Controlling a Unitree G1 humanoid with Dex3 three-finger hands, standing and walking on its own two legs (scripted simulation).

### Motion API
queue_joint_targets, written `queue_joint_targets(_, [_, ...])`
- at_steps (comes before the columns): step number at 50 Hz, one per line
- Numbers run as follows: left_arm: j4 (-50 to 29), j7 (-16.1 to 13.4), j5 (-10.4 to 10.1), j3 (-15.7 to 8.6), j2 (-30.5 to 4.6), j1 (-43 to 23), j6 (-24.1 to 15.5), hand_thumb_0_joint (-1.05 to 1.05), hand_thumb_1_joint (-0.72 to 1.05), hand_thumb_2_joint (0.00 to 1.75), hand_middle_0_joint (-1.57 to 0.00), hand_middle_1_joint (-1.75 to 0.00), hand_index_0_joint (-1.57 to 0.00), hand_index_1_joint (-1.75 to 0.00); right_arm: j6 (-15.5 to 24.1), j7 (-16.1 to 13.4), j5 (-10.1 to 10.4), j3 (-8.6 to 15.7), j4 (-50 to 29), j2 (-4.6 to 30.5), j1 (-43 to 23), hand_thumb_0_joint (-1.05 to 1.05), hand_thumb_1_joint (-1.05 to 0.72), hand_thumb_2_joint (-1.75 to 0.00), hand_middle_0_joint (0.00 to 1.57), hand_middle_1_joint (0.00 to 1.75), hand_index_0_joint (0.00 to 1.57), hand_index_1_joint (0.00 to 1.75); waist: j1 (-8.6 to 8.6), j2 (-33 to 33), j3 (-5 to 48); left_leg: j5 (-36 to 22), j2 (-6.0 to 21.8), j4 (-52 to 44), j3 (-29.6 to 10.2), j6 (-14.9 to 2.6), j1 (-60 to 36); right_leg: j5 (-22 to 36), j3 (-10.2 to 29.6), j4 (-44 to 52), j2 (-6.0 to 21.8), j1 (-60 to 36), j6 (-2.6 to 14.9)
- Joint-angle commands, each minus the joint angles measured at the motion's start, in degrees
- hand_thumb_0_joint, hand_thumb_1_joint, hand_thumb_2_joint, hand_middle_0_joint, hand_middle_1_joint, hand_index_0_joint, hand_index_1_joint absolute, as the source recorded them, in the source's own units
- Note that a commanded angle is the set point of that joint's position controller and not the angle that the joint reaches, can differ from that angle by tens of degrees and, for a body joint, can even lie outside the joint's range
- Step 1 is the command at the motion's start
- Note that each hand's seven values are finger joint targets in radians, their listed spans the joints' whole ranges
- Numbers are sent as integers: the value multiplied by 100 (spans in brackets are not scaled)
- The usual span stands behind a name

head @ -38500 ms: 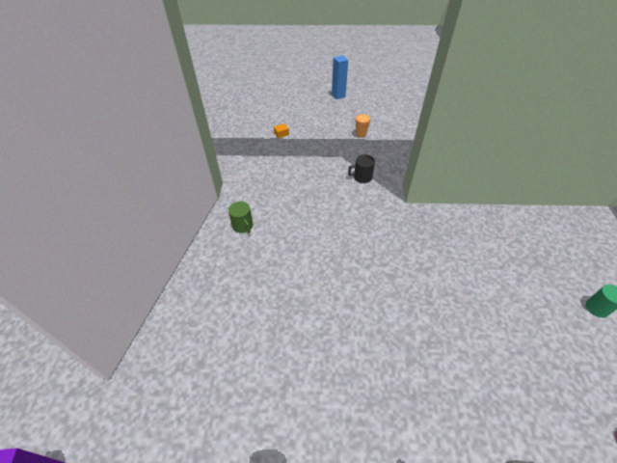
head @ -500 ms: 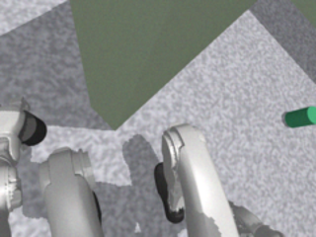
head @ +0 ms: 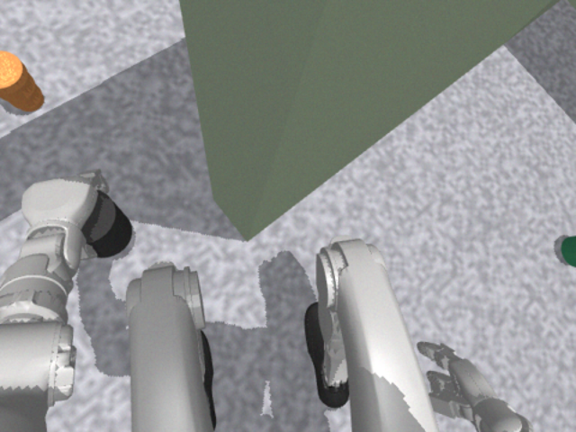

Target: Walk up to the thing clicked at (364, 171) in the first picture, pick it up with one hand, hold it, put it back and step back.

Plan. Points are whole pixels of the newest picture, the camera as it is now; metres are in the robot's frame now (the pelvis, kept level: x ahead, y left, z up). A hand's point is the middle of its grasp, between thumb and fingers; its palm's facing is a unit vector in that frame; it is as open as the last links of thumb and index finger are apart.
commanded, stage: settle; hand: left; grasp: from above
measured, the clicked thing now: (87, 232) +0.40 +0.29 -0.22
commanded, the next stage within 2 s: lift in 0.08 s
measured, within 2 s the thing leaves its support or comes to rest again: neither
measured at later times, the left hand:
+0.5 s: hand (56, 225) +0.39 +0.28 -0.11, palm faces -0.45 -0.07 -0.89, open 11.3 cm
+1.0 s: hand out of the picture +0.34 +0.27 +0.04, palm faces -0.42 -0.11 -0.90, open 11.3 cm
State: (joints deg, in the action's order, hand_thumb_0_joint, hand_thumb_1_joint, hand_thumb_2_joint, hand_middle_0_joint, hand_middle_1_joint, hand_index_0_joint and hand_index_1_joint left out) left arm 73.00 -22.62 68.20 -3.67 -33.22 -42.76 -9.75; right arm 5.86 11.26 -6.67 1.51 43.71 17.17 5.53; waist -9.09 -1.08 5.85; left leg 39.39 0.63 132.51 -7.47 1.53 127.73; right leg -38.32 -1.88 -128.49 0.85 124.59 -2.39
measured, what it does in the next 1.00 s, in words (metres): rises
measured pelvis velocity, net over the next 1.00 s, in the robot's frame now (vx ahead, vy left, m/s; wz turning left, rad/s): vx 0.00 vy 0.01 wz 0.05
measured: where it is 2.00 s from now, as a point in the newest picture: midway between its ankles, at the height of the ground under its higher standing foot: (265, 387)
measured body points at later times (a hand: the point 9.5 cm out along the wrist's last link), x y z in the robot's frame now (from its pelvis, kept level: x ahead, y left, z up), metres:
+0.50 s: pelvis -0.01 +0.00 +0.03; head +0.19 +0.05 +0.43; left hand +0.41 +0.29 -0.06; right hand +0.08 -0.27 -0.08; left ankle +0.08 +0.13 -0.33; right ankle +0.10 -0.13 -0.33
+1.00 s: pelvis +0.00 +0.01 +0.16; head +0.16 +0.03 +0.58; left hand +0.36 +0.28 +0.10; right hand +0.16 -0.26 +0.04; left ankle +0.08 +0.13 -0.33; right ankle +0.10 -0.13 -0.33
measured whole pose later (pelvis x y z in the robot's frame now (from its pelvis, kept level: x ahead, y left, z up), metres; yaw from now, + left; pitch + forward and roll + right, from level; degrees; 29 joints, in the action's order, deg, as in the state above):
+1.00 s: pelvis +0.00 +0.01 +0.16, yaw +3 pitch +30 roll -4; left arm 39.6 -10.8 58.2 4.5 -27.8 -19.8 -0.2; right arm 0.4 0.6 0.5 2.7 38.4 14.8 7.4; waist -5.0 -2.1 11.2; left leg 35.8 1.6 103.5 -3.7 0.5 97.7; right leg -34.9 -0.9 -100.6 1.7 95.5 -2.4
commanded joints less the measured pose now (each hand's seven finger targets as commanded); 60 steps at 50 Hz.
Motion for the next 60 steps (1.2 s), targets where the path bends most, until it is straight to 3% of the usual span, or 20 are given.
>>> queue_joint_targets(1, [-1148,-228,10,-255,-1587,-1732,-117,0,52,101,-99,-82,-96,-85,5,-165,12,443,-191,1226,1081,0,-92,-91,20,30,20,30,-63,-979,3761,-747,-162,-1405,699,-308,-2667,983,-452,1506,-227,-2077,453])
queue_joint_targets(2, [-1292,-270,15,-358,-1687,-1797,-136,0,53,102,-100,-80,-97,-83,-8,-199,9,450,-189,1237,1100,0,-92,-91,20,30,20,30,-14,-1107,3865,-779,-161,-1430,701,-295,-2763,1018,-442,1497,-210,-2042,460])
queue_joint_targets(8, [-1311,-324,66,-247,-1586,-1800,-65,0,60,99,-110,-78,-107,-81,-43,-338,22,449,-185,1220,1167,0,-95,-92,20,30,20,30,-38,-1312,3899,-783,-152,-1646,663,-255,-3044,996,-493,1507,-200,-1937,483])
queue_joint_targets(9, [-1284,-320,59,-219,-1560,-1810,-30,0,52,103,-102,-70,-99,-74,-36,-345,31,459,-192,1226,1200,0,-90,-90,20,30,20,30,-67,-1271,3940,-738,-145,-1683,630,-252,-3150,944,-515,1534,-204,-1896,487])
queue_joint_targets(12, [-1458,-268,-45,-355,-1776,-1721,72,0,56,98,-108,-73,-104,-77,-52,-396,74,476,-242,1270,1225,0,-94,-92,20,30,20,30,59,-1340,4079,-693,-153,-1826,623,-255,-3269,887,-490,1616,-175,-2027,490])
queue_joint_targets(14, [-1606,-150,-139,-192,-1616,-1676,135,0,54,103,-107,-70,-101,-75,-63,-416,108,480,-308,1234,1223,0,-93,-91,20,30,20,30,29,-1408,4145,-635,-152,-1946,613,-250,-3342,831,-494,1688,-193,-2077,506])
queue_joint_targets(18, [-1919,159,-305,-247,-1760,-1444,230,0,52,104,-106,-69,-100,-75,-111,-494,235,519,-376,1252,1226,0,-93,-91,20,30,20,30,143,-1353,4146,-563,-168,-2152,559,-260,-3440,772,-446,1848,-173,-2195,497])
queue_joint_targets(21, [-2163,335,-359,-46,-1475,-1205,270,0,52,101,-106,-68,-101,-74,-158,-545,299,512,-491,1167,1218,0,-93,-91,20,30,20,30,89,-1243,3986,-462,-171,-2283,568,-275,-3453,709,-415,2044,-174,-2253,478])
queue_joint_targets(22, [-2401,350,-384,-177,-1704,-1271,250,0,53,102,-107,-68,-101,-73,-172,-558,328,530,-524,1181,1218,0,-93,-91,20,30,20,30,141,-1200,4087,-434,-175,-2341,569,-290,-3459,654,-388,2131,-185,-2417,479])
queue_joint_targets(25, [-2621,509,-478,-45,-1448,-995,293,0,52,102,-107,-67,-101,-73,-195,-579,383,537,-601,1145,1225,0,-93,-91,20,30,20,30,161,-1228,4031,-519,-162,-2550,520,-267,-3736,764,-370,2227,-153,-2439,471])
queue_joint_targets(26, [-2912,521,-474,-114,-1607,-1048,287,0,52,101,-105,-70,-100,-75,-211,-608,408,554,-648,1144,1194,0,-93,-91,20,30,20,30,238,-1277,4310,-613,-161,-2582,540,-271,-3869,824,-354,2288,-165,-2563,477])
queue_joint_targets(27, [-2687,540,-495,-148,-1505,-604,339,0,53,103,-106,-69,-101,-75,-215,-615,435,567,-644,1167,1242,0,-93,-91,20,30,20,30,223,-1144,4113,-680,-175,-2657,502,-259,-3906,885,-348,2343,-132,-2601,459])
queue_joint_targets(28, [-2833,566,-534,-28,-1406,-609,364,0,53,102,-107,-68,-101,-74,-220,-611,455,543,-705,1112,1203,0,-93,-91,20,30,20,30,201,-1125,4050,-681,-156,-2738,493,-250,-3939,886,-352,2384,-146,-2627,463])
queue_joint_targets(35, [-3575,698,-776,-54,-1282,-34,528,0,57,100,-108,-71,-103,-75,-284,-754,545,598,-866,1023,1060,0,-93,-91,20,30,20,30,298,-1065,3960,-513,-154,-3366,482,-233,-4498,685,-271,3013,-136,-3092,438])
queue_joint_targets(37, [-4016,744,-821,55,-1264,-175,573,0,56,100,-107,-70,-103,-75,-305,-811,560,605,-921,965,986,0,-93,-91,20,30,20,30,248,-1052,4124,-558,-142,-3466,540,-243,-4717,720,-218,3232,-161,-3389,433])
queue_joint_targets(42, [-4277,841,-930,202,-991,276,771,0,54,98,-107,-68,-102,-73,-339,-977,637,575,-921,914,918,0,-93,-91,20,30,20,30,289,-1004,3919,-719,-114,-3999,467,-203,-5299,859,-191,3636,-136,-3769,406])
queue_joint_targets(50, [-4805,915,-1072,244,-927,798,1093,0,55,98,-108,-66,-103,-72,-407,-1233,755,484,-1005,777,716,0,-93,-91,20,30,20,30,432,-742,3616,-764,-108,-4899,587,-228,-6108,865,-67,4665,-168,-4935,356])
queue_joint_targets(53, [-4965,1006,-1100,454,-613,978,1195,0,56,98,-107,-69,-102,-74,-430,-1311,792,434,-1001,715,673,0,-93,-91,20,30,20,30,438,-758,3506,-981,-59,-5353,465,-176,-6699,1046,-96,4897,-170,-5231,356])
queue_joint_targets(58, [-4945,1084,-1152,394,-705,1282,1331,0,53,99,-106,-68,-101,-74,-481,-1456,839,344,-958,640,653,0,-93,-91,20,30,20,30,459,-510,2927,-1044,-70,-5983,592,-217,-7166,1095,13,5731,-197,-6101,320])
queue_joint_targets(60, [-4890,1116,-1154,530,-571,1170,1333,0,52,100,-106,-66,-100,-72,-467,-1491,836,310,-918,593,688,0,-92,-91,20,30,20,30,408,-483,2743,-1110,-57,-6253,589,-216,-7372,1152,32,5998,-202,-6394,315])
